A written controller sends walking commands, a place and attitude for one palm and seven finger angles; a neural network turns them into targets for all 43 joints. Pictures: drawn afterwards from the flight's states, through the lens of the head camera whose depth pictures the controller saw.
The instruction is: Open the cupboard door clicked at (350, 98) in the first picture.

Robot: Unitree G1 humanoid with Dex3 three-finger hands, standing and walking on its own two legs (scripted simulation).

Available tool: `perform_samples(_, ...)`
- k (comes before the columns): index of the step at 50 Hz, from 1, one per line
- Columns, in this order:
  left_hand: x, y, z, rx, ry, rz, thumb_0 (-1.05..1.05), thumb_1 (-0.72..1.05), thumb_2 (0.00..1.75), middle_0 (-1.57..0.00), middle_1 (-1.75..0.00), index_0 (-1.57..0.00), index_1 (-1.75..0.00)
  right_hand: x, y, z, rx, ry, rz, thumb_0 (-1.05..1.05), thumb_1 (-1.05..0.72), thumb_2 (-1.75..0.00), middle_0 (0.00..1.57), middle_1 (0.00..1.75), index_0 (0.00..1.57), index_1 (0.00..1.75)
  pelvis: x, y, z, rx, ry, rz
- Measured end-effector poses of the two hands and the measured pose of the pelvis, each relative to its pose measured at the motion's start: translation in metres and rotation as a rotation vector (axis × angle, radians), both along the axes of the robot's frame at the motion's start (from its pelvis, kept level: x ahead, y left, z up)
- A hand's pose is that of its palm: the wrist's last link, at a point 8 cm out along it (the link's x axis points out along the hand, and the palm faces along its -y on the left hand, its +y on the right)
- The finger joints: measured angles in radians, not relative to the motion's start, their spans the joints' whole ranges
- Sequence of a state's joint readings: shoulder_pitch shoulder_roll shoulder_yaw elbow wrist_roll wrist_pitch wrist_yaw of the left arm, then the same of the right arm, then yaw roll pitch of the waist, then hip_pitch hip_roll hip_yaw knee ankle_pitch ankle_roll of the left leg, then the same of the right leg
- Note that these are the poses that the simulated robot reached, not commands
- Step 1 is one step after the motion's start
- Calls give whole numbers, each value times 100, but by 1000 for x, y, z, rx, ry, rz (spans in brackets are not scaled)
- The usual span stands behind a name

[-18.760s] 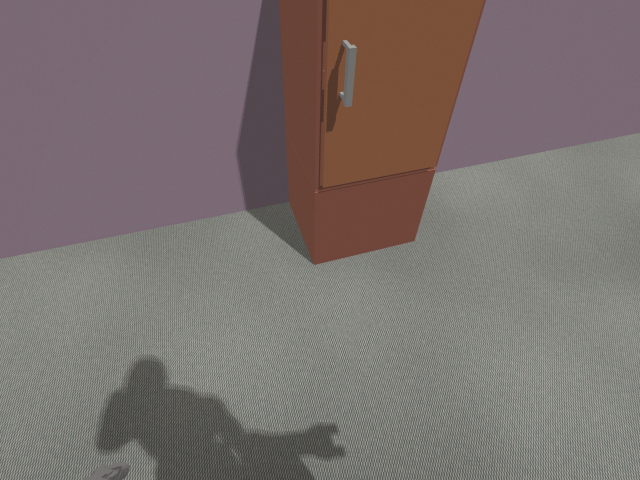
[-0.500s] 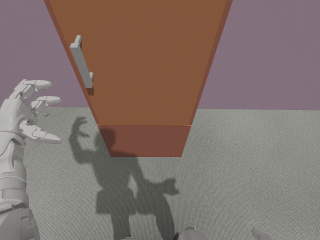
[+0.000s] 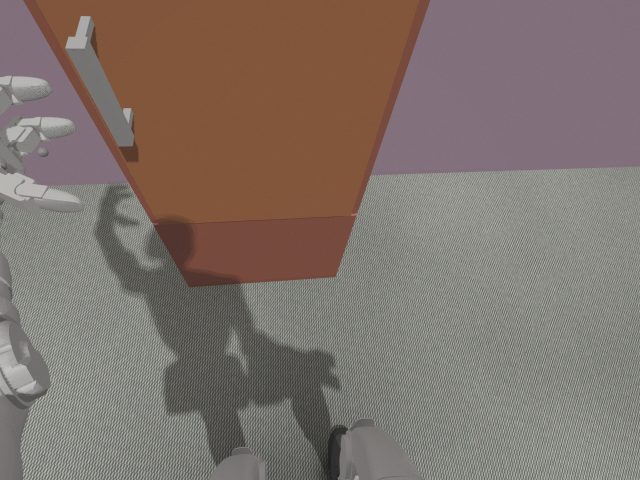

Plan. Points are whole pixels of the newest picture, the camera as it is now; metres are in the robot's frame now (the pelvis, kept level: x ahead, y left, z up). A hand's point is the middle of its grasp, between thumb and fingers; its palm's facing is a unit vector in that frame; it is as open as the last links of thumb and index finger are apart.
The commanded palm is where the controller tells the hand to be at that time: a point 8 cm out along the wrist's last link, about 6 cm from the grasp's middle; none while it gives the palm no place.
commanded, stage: move the hooked fingers beside the handle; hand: left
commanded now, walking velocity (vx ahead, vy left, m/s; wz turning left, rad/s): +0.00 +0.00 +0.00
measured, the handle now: (107, 87) +0.57 +0.25 +0.09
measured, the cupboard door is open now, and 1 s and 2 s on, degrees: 0 0 0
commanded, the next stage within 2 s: slide the fingers in behind the handle in 1.18 s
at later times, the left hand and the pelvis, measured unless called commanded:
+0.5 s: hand (61, 111) +0.52 +0.28 +0.10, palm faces +0.04 -1.00 -0.02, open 13.9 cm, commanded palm +0.50 +0.33 +0.09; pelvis +0.01 +0.00 +0.00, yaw -1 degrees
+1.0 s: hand (55, 124) +0.51 +0.29 +0.09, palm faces +0.04 -1.00 +0.00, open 14.0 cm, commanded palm +0.50 +0.33 +0.08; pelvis +0.01 +0.00 +0.00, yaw +0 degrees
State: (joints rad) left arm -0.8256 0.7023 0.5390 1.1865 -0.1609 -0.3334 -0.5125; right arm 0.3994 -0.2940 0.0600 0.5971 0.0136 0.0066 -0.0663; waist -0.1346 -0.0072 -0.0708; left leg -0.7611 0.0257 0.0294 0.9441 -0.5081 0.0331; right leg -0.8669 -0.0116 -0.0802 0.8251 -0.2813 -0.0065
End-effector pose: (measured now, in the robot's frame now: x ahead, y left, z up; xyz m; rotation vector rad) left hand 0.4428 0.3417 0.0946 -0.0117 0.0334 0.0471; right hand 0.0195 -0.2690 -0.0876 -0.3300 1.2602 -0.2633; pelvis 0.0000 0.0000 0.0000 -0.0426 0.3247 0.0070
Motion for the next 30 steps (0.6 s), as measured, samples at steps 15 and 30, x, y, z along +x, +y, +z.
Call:
perform_samples(15, 41, -7, 3, 11, 3, -21, -1, -50, 30, -29, -120, -30, -120, -30, 5, 4, -12, 135, -55, 0, -90, -89, 21, 30, 20, 30, 7, 5, -2, -16, 47, 1)
perform_samples(30, 50, 0, -1, 20, 26, 9, -1, -50, 30, -30, -120, -31, -121, -27, 9, 2, 19, 155, -74, 0, -90, -89, 21, 30, 20, 30, 13, 3, -2, -18, 67, -15)
